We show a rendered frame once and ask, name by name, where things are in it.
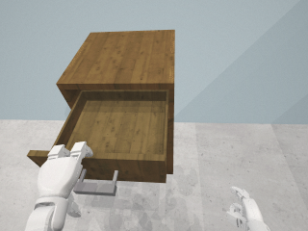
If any right robot forearm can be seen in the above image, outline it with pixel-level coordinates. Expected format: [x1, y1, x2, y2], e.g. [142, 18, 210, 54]
[245, 220, 270, 231]

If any handle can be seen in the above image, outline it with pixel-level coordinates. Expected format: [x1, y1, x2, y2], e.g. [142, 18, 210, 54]
[73, 168, 118, 196]

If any left robot hand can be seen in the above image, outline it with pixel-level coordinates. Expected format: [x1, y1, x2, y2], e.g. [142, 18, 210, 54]
[37, 141, 93, 218]

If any right robot hand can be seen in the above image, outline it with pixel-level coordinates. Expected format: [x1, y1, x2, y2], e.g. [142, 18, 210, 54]
[226, 186, 264, 230]

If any left robot forearm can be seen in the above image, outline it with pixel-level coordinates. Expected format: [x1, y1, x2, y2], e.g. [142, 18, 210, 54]
[24, 195, 69, 231]

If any drawer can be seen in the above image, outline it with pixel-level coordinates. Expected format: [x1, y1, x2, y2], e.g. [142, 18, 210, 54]
[27, 90, 169, 183]

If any cabinet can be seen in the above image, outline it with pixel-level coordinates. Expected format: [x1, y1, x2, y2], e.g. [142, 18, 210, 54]
[56, 29, 175, 174]

